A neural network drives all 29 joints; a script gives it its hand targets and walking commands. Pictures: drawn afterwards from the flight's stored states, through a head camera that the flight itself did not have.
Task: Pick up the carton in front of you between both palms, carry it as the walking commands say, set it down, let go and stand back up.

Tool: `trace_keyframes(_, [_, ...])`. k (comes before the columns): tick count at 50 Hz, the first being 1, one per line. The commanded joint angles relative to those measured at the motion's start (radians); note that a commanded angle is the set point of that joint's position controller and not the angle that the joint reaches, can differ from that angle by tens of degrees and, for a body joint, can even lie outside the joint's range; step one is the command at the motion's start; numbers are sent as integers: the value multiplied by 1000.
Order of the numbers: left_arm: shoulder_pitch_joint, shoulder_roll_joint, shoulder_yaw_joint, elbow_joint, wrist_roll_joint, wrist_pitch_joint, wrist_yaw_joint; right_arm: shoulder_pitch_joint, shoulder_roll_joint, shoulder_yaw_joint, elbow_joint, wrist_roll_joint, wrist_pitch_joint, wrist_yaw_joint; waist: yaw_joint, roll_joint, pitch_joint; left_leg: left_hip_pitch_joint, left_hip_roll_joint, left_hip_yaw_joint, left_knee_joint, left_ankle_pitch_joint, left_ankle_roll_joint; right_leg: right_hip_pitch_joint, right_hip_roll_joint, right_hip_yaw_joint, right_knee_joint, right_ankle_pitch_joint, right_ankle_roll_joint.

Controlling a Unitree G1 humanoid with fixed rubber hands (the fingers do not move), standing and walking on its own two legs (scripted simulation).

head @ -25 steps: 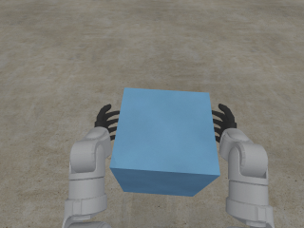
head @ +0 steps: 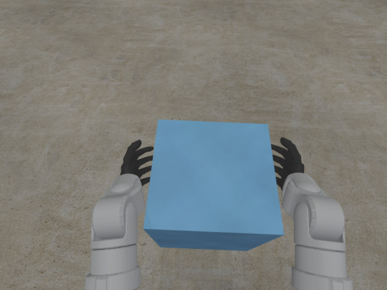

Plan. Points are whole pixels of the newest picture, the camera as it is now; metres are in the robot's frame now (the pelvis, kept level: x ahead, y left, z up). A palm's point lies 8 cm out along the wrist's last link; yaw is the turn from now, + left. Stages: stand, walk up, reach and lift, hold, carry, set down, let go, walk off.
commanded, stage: carry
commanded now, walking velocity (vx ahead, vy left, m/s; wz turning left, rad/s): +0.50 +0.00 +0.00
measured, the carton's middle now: (207, 192) +0.32 +0.01 +0.02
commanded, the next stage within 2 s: none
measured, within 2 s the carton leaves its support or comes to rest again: neither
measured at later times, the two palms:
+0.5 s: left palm (143, 93) +0.58 +0.19 +0.08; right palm (257, 97) +0.56 -0.11 +0.09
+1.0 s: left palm (168, 37) +0.86 +0.16 +0.10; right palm (258, 39) +0.85 -0.14 +0.09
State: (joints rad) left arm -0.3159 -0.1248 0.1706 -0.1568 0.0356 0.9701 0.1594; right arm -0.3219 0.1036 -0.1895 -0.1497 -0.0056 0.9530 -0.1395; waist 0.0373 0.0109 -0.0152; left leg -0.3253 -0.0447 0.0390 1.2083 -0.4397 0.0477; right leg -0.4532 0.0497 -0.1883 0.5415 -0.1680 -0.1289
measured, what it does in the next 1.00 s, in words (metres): walks ahead: left foot, then right foot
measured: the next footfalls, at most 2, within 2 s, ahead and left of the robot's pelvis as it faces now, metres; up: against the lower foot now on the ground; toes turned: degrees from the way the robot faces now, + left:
left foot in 0.40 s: +0.45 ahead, +0.14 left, +0.00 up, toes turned +9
right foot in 0.88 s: +0.74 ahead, -0.09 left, +0.00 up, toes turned +12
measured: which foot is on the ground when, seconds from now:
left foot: up 0.00-0.38, down 0.40-0.90, up 0.92-1.00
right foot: down 0.00-0.44, up 0.46-0.86, down 0.88-1.00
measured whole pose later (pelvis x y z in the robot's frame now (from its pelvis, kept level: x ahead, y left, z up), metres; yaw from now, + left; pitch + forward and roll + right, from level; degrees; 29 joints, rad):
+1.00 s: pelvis +0.61 +0.01 +0.01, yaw +0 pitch +3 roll -1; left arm -0.01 -0.13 0.04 -0.52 0.04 1.20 0.14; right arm -0.01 0.13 -0.06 -0.55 -0.04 1.21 -0.13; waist 0.01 0.06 -0.06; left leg -0.24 0.06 0.08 0.80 -0.56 -0.03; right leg -0.41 -0.03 -0.25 0.44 -0.08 -0.08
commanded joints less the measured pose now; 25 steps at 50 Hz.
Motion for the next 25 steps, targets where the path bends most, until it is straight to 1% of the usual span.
trace_keyframes(1, [-499,-719,-666,-159,-250,15,-38,-385,704,576,-95,117,38,-9,-15,2,-395,-351,92,-64,26,65,-6,579,-365,522,-243,212,-107])
trace_keyframes(2, [-508,-738,-682,-181,-271,23,-50,-360,716,577,-98,107,47,-3,-22,7,-382,-303,105,-55,-49,97,-17,523,-349,476,-271,179,-76])
trace_keyframes(3, [-494,-749,-694,-202,-284,32,-62,-331,730,588,-107,103,56,5,-26,-19,-371,-280,105,-34,-117,109,-29,492,-339,435,-296,177,-64])
trace_keyframes(4, [-464,-753,-700,-217,-287,45,-72,-300,743,606,-117,103,66,13,-26,-41,-365,-272,106,-16,-188,111,-41,486,-332,395,-314,195,-62])
trace_keyframes(6, [-382,-749,-703,-249,-281,73,-85,-235,790,640,-141,114,90,27,-23,-79,-337,-282,108,20,-324,152,-64,495,-316,331,-340,268,-59])
trace_keyframes(9, [-260,-750,-705,-289,-268,115,-100,-157,819,672,-196,130,125,40,-22,-125,-285,-301,99,78,-497,263,-82,542,-268,220,-331,418,-17])
trace_keyframes(12, [-160,-742,-686,-324,-253,145,-113,-125,830,717,-274,161,161,54,-19,-161,-239,-305,91,113,-591,341,-76,573,-255,165,-328,494,1])
trace_keyframes(16, [-65,-751,-677,-360,-230,175,-123,-84,832,756,-351,199,196,79,-12,-172,-164,-286,72,161,-689,397,-59,603,-255,121,-311,593,16])
trace_keyframes(17, [-41,-758,-682,-371,-228,179,-126,-62,834,762,-364,205,203,85,-13,-173,-162,-234,63,177,-719,398,-50,599,-255,106,-284,670,28])
trace_keyframes(18, [-22,-763,-690,-392,-229,183,-131,-39,838,767,-378,210,206,91,-17,-178,-180,-145,42,206,-742,396,-40,585,-252,83,-222,759,43])
trace_keyframes(19, [-11,-765,-701,-415,-233,186,-135,-14,842,768,-386,210,208,97,-31,-172,-220,-1,7,245,-786,401,-31,545,-234,37,-105,807,63])
trace_keyframes(20, [-30,-752,-715,-439,-237,189,-138,-5,831,762,-392,204,209,102,-50,-138,-285,212,8,238,-796,360,-24,440,-207,6,62,723,83])
trace_keyframes(21, [-52,-733,-730,-464,-247,192,-141,21,818,754,-401,195,212,105,-75,-43,-365,421,166,33,-808,256,3,266,-185,4,289,424,109])
trace_keyframes(22, [-61,-733,-748,-494,-258,199,-144,9,805,747,-395,198,206,108,-73,225,-437,628,457,-481,-895,146,176,-59,-48,34,609,39,148])
trace_keyframes(23, [-82,-745,-769,-498,-273,198,-150,24,833,753,-398,207,205,114,-70,242,-393,591,474,-567,-968,295,208,-185,-28,148,765,-280,124])
trace_keyframes(24, [-72,-781,-782,-487,-278,194,-156,12,851,761,-419,216,202,121,-66,182,-365,534,451,-443,-951,384,198,-213,-95,191,819,-277,97])
trace_keyframes(25, [-64,-807,-783,-478,-273,187,-163,3,876,775,-422,223,197,130,-63,68,-349,460,432,-348,-946,432,168,-200,-137,201,783,-229,89])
